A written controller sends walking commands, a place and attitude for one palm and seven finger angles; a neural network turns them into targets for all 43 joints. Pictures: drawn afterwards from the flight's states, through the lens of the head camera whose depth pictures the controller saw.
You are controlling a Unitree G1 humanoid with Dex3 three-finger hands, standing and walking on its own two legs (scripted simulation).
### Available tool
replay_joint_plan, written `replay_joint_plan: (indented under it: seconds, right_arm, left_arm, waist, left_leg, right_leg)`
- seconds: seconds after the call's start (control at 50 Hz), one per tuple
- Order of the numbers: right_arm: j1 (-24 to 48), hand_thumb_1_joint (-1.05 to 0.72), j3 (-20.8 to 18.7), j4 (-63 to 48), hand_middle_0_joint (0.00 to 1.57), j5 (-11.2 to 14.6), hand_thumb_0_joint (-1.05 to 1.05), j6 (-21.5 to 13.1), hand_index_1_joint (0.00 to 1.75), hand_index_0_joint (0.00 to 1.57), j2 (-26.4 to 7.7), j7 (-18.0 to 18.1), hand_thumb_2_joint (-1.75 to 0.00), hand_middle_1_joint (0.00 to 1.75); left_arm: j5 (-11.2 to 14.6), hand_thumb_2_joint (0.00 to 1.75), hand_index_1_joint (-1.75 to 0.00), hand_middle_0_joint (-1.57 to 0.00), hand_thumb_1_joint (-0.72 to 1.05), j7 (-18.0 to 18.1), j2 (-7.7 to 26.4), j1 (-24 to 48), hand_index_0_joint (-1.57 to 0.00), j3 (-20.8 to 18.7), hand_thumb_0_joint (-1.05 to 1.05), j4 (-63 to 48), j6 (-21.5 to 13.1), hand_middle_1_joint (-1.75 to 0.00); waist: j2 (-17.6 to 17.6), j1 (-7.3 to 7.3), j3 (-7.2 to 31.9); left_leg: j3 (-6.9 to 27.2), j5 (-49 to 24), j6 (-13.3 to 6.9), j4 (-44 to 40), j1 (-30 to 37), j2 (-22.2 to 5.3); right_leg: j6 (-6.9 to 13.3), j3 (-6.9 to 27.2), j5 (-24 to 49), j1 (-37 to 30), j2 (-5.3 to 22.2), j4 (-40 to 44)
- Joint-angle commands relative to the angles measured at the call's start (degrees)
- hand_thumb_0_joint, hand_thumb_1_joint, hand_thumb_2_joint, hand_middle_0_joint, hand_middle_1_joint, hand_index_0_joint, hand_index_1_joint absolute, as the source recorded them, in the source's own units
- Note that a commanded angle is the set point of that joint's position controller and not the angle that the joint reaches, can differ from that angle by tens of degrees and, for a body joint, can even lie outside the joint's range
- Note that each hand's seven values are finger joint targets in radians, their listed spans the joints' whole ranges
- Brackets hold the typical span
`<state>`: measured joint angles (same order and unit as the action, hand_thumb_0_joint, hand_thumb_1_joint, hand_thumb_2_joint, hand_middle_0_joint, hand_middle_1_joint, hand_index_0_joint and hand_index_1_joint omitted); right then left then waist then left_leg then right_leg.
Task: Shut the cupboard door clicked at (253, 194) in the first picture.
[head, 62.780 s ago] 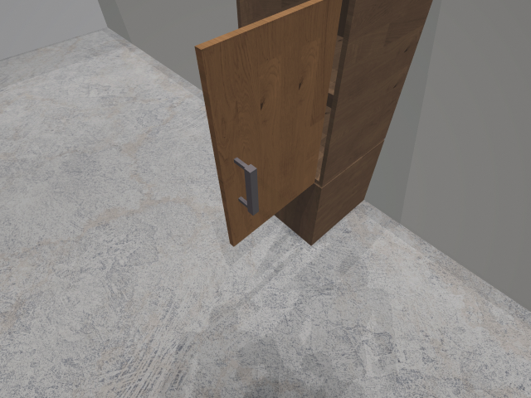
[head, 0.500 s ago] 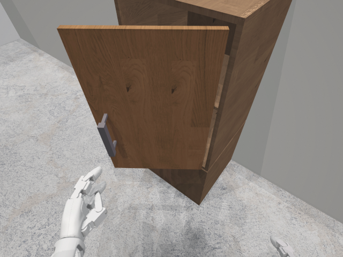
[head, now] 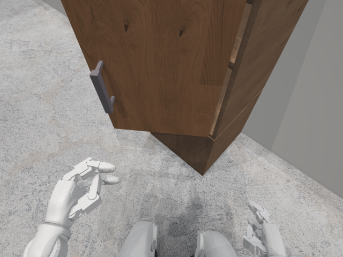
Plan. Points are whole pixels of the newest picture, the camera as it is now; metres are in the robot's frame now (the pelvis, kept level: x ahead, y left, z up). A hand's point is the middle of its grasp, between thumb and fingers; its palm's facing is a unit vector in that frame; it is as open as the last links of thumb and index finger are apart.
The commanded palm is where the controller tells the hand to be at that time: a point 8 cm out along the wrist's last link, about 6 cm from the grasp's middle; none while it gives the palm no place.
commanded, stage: raise the hand and make a fist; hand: left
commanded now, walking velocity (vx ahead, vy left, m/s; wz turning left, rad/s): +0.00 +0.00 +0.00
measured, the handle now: (105, 88) +0.54 +0.24 +0.03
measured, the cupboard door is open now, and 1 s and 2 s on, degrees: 36 36 36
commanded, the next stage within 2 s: bring the fist close to the handle in 1.18 s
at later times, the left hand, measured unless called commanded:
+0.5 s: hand (78, 194) +0.23 +0.21 +0.05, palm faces -0.01 -1.00 -0.03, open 3.1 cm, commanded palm +0.21 +0.26 +0.05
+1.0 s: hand (74, 190) +0.24 +0.22 +0.05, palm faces -0.03 -1.00 -0.03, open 3.1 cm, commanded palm +0.22 +0.27 +0.05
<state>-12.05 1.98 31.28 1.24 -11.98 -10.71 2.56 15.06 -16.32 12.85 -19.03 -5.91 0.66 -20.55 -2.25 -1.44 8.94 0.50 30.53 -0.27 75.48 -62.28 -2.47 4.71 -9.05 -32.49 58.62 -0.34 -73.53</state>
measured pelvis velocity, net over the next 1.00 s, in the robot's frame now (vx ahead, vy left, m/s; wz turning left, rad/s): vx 0.02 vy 0.04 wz -0.02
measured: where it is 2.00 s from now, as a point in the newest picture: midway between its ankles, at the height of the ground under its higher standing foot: outside the picture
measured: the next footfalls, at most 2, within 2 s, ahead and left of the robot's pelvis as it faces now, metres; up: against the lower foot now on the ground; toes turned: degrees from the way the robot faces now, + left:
none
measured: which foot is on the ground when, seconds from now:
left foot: down 0.00-1.00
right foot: down 0.00-1.00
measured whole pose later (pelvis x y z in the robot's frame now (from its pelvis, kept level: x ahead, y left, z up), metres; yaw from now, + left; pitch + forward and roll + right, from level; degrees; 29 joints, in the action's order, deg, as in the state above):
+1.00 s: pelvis +0.02 +0.04 +0.00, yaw -1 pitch +19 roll -4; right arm -14.2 0.5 28.0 0.5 -8.8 -14.5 2.0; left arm 16.1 -15.1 14.4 -22.3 -8.4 -1.1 -24.8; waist -2.0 -0.2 10.5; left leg -1.0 32.2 -3.3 75.6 -62.7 -1.7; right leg 1.8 -7.4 -32.6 58.5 0.2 -72.0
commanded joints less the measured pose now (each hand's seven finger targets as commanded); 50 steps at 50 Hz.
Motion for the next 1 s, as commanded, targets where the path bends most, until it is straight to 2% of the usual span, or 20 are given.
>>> replay_joint_plan:
  seconds: [0.0, 0.06, 0.08, 0.1, 0.12, 0.18, 0.2, 0.24, 0.3, 0.32, 0.46, 0.58, 0.6, 0.64, 0.7, 0.84, 0.98]
  right_arm:
    - [3.5, -0.90, -4.9, -9.9, 0.20, 0.0, 0.00, -2.8, 0.30, 0.20, -7.7, 0.8, -0.90, 0.30]
    - [2.4, -0.90, -5.3, -9.0, 0.20, -0.4, 0.00, -3.0, 0.30, 0.20, -8.2, 0.5, -0.90, 0.30]
    - [2.0, -0.90, -5.4, -9.1, 0.20, -0.5, 0.00, -2.9, 0.30, 0.20, -8.6, 0.4, -0.90, 0.30]
    - [2.2, -0.90, -5.4, -9.2, 0.20, -0.5, 0.00, -3.0, 0.30, 0.20, -9.0, 0.4, -0.90, 0.30]
    - [1.8, -0.90, -5.7, -9.1, 0.20, -0.5, 0.00, -3.0, 0.30, 0.20, -9.2, 0.4, -0.90, 0.30]
    - [1.3, -0.90, -5.9, -9.7, 0.20, -0.4, 0.00, -2.9, 0.30, 0.20, -10.0, 0.4, -0.90, 0.30]
    - [1.2, -0.90, -6.0, -9.7, 0.20, -0.5, 0.00, -2.7, 0.30, 0.20, -10.2, 0.5, -0.90, 0.30]
    - [1.1, -0.90, -6.1, -10.1, 0.20, -0.6, 0.00, -2.5, 0.30, 0.20, -10.3, 0.4, -0.90, 0.30]
    - [0.9, -0.90, -5.9, -10.7, 0.20, -0.7, 0.00, -1.4, 0.30, 0.20, -10.5, 0.3, -0.90, 0.30]
    - [0.9, -0.90, -5.9, -11.0, 0.20, -0.7, 0.00, -1.1, 0.30, 0.20, -10.6, 0.3, -0.90, 0.30]
    - [0.3, -0.90, -5.3, -12.2, 0.20, -0.7, 0.00, 0.5, 0.30, 0.20, -10.9, 0.0, -0.90, 0.30]
    - [0.3, -0.90, -4.8, -12.8, 0.20, -0.8, 0.00, 0.7, 0.30, 0.20, -11.1, 0.0, -0.90, 0.30]
    - [0.2, -0.90, -4.7, -12.6, 0.20, -0.8, 0.00, 0.8, 0.30, 0.20, -11.2, 0.1, -0.90, 0.30]
    - [0.2, -0.90, -4.7, -12.7, 0.20, -0.8, 0.00, 0.6, 0.30, 0.20, -11.1, 0.1, -0.90, 0.30]
    - [0.1, -0.90, -4.6, -12.7, 0.20, -0.6, 0.00, 0.5, 0.30, 0.20, -11.3, 0.1, -0.90, 0.30]
    - [0.1, -0.90, -5.0, -12.4, 0.20, -0.4, 0.00, 0.1, 0.30, 0.20, -11.3, 0.0, -0.90, 0.30]
    - [0.1, -0.90, -5.0, -12.4, 0.20, -0.3, 0.00, 0.4, 0.30, 0.20, -11.4, -0.1, -0.90, 0.30]
  left_arm:
    - [1.7, 0.90, -1.04, -0.88, 0.90, 3.5, 7.3, -2.6, -0.88, -8.5, 0.00, -13.0, -4.7, -1.04]
    - [1.2, 0.90, -1.10, -0.93, 0.90, 3.7, 4.9, -3.4, -0.93, -5.7, 0.00, -11.5, -8.3, -1.10]
    - [1.0, 0.90, -1.12, -0.95, 0.90, 3.5, 4.6, -4.0, -0.95, -5.0, 0.00, -10.5, -9.2, -1.12]
    - [0.9, 0.90, -1.14, -0.97, 0.90, 3.3, 4.5, -3.7, -0.97, -4.1, 0.00, -11.1, -10.0, -1.14]
    - [0.9, 0.90, -1.16, -0.99, 0.90, 2.9, 4.3, -4.1, -0.99, -3.7, 0.00, -10.2, -10.6, -1.16]
    - [1.0, 0.90, -1.22, -1.04, 0.90, 2.5, 4.8, -4.0, -1.04, -3.2, 0.00, -11.3, -11.6, -1.22]
    - [1.1, 0.90, -1.24, -1.06, 0.90, 2.8, 5.8, -4.0, -1.06, -4.2, 0.00, -12.0, -11.7, -1.24]
    - [1.0, 0.90, -1.28, -1.10, 0.90, 3.2, 5.3, -4.7, -1.10, -4.1, 0.00, -13.6, -12.0, -1.28]
    - [0.7, 0.90, -1.34, -1.15, 0.90, 4.2, 5.8, -4.7, -1.15, -4.5, 0.00, -13.7, -11.5, -1.34]
    - [0.3, 0.90, -1.36, -1.17, 0.90, 4.3, 5.0, -4.8, -1.17, -3.7, 0.00, -13.6, -11.2, -1.36]
    - [0.0, 0.90, -1.50, -1.30, 0.90, 3.2, 5.2, -3.6, -1.30, -3.2, 0.00, -13.6, -9.0, -1.50]
    - [0.7, 0.90, -1.50, -1.30, 0.90, 2.2, 6.0, -1.7, -1.30, -4.2, 0.00, -14.1, -8.3, -1.50]
    - [0.6, 0.90, -1.50, -1.30, 0.90, 2.2, 7.2, -1.6, -1.30, -5.3, 0.00, -13.3, -8.1, -1.50]
    - [1.0, 0.90, -1.50, -1.30, 0.90, 1.6, 6.2, -1.4, -1.30, -4.6, 0.00, -13.3, -8.1, -1.50]
    - [1.2, 0.90, -1.50, -1.30, 0.90, 1.1, 7.4, -1.7, -1.30, -5.7, 0.00, -12.6, -7.8, -1.50]
    - [2.3, 0.90, -1.50, -1.30, 0.90, 0.6, 7.3, -2.5, -1.30, -6.3, 0.00, -13.6, -7.9, -1.50]
    - [2.1, 0.90, -1.50, -1.30, 0.90, 1.3, 7.0, -2.8, -1.30, -6.0, 0.00, -12.2, -8.2, -1.50]
  waist:
    - [4.2, -0.89, 15.6]
    - [4.4, 0.74, 13.3]
    - [4.8, 0.97, 12.8]
    - [3.0, 0.93, 12.7]
    - [3.6, 1.22, 12.6]
    - [1.6, 1.12, 13.1]
    - [1.4, 0.87, 14.0]
    - [0.1, 0.50, 15.5]
    - [-0.1, 0.53, 14.7]
    - [-0.3, 0.86, 14.0]
    - [-1.5, 1.54, 13.6]
    - [-2.3, 1.54, 13.9]
    - [-2.0, 1.29, 13.9]
    - [-1.9, 1.62, 14.1]
    - [-2.0, 1.25, 14.2]
    - [-1.9, 0.96, 16.3]
    - [-0.7, 1.33, 13.6]
  left_leg:
    - [1.5, -11.9, -1.4, -9.1, 5.4, 2.2]
    - [1.9, -11.3, -1.2, -9.7, 6.2, 2.1]
    - [1.9, -10.9, -1.3, -10.0, 6.3, 2.1]
    - [1.9, -11.4, -1.6, -10.2, 7.1, 2.2]
    - [2.0, -10.8, -1.4, -10.4, 7.7, 2.1]
    - [2.2, -10.0, -1.5, -11.7, 9.5, 2.3]
    - [2.6, -10.7, -1.7, -11.9, 10.4, 2.2]
    - [2.9, -12.0, -1.4, -12.8, 12.5, 2.1]
    - [3.6, -11.9, -1.3, -13.7, 13.1, 2.1]
    - [3.8, -11.6, -1.1, -13.9, 13.5, 2.0]
    - [4.8, -11.1, -0.5, -14.5, 14.6, 1.8]
    - [5.5, -10.4, -0.2, -14.6, 15.1, 1.7]
    - [5.7, -10.8, -0.3, -14.5, 14.5, 1.8]
    - [5.5, -10.5, -0.2, -14.2, 14.7, 1.7]
    - [5.4, -10.8, -0.3, -14.1, 13.9, 1.9]
    - [4.6, -13.7, -0.2, -13.3, 14.4, 1.9]
    - [4.3, -9.6, -0.5, -13.5, 11.8, 2.1]
  right_leg:
    - [-5.1, 15.0, 10.6, -18.4, 2.1, 16.9]
    - [-4.8, 12.9, 10.7, -14.5, 1.6, 15.6]
    - [-4.5, 12.4, 9.7, -13.7, 1.4, 15.4]
    - [-3.8, 11.5, 9.0, -12.4, 0.8, 14.6]
    - [-3.8, 10.9, 8.3, -11.3, 0.8, 14.5]
    - [-3.1, 9.3, 6.6, -9.6, 0.2, 13.8]
    - [-2.8, 8.5, 7.4, -9.4, -0.3, 12.9]
    - [-2.6, 6.9, 9.7, -8.9, -0.5, 11.5]
    - [-2.4, 5.8, 9.7, -8.1, -1.1, 10.9]
    - [-2.5, 5.4, 9.7, -7.1, -1.0, 10.7]
    - [-2.4, 4.7, 9.9, -6.3, -1.4, 10.8]
    - [-2.3, 4.4, 9.4, -5.6, -1.7, 10.6]
    - [-2.1, 4.5, 9.5, -6.0, -1.9, 10.3]
    - [-2.3, 4.4, 9.5, -5.5, -1.7, 10.4]
    - [-2.1, 4.7, 9.5, -6.3, -1.9, 10.5]
    - [-2.2, 5.0, 11.6, -7.5, -1.6, 10.2]
    - [-2.3, 5.6, 8.1, -6.9, -1.5, 11.3]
